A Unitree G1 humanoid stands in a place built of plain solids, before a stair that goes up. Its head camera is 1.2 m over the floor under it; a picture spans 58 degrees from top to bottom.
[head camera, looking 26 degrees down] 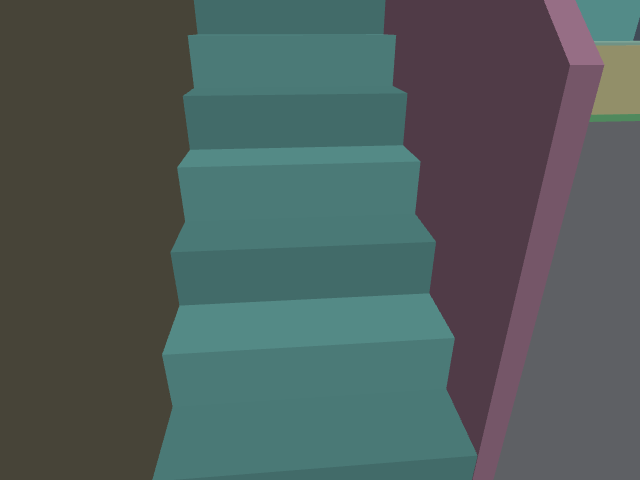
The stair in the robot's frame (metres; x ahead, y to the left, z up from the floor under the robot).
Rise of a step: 0.20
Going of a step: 0.24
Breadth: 0.83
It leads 5 degrees to the left of straight ahead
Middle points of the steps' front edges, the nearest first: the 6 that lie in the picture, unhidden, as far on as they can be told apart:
0.73 0.00 0.20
0.97 0.02 0.39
1.20 0.04 0.59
1.44 0.06 0.79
1.67 0.08 0.98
1.91 0.10 1.18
